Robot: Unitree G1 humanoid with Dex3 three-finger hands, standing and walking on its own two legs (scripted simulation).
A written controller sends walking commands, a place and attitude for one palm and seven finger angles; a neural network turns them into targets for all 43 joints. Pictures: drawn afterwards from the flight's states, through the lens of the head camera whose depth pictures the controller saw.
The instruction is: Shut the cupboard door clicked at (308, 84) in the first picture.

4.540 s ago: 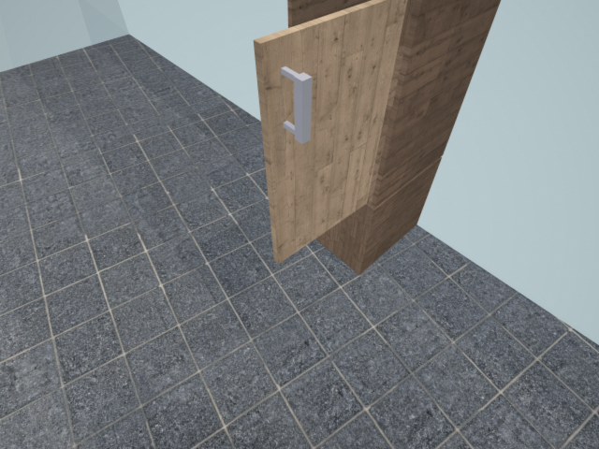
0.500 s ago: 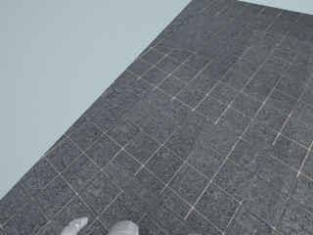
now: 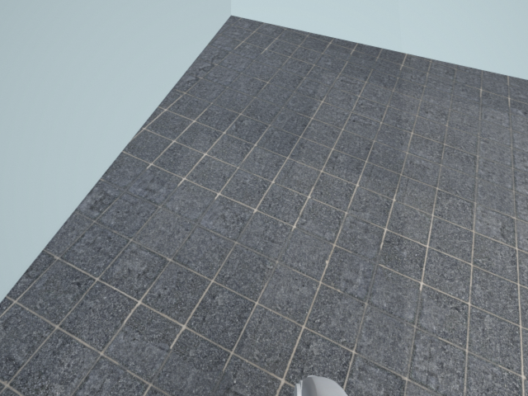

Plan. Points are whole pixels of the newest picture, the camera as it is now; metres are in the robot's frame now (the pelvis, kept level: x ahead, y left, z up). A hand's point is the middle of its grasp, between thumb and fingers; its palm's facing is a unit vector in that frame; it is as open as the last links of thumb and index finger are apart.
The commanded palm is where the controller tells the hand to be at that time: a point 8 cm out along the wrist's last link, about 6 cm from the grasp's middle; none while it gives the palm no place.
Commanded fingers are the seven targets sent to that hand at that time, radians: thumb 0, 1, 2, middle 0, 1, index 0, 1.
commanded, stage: walk around to get in front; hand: left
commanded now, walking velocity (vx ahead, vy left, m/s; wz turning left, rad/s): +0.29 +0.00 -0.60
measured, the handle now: out of the picture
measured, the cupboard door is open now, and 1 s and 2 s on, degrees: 88 88 88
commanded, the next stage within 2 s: walk to a spot facing it in 0.84 s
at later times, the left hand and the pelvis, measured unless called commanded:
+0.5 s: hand (243, 289) +0.33 +0.06 -0.17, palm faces -0.28 -0.93 -0.22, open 7.2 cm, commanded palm none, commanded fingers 0.00 0.90 0.90 -0.20 -0.30 -0.20 -0.30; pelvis +0.19 -0.10 -0.01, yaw -17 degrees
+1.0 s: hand (268, 216) +0.53 +0.01 -0.19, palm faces -0.40 -0.90 -0.15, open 7.4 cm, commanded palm none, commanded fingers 0.00 0.90 0.90 -0.20 -0.30 -0.20 -0.30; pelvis +0.47 -0.15 -0.01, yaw -29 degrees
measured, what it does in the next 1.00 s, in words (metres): walks ahead, turning right: right foot, then left foot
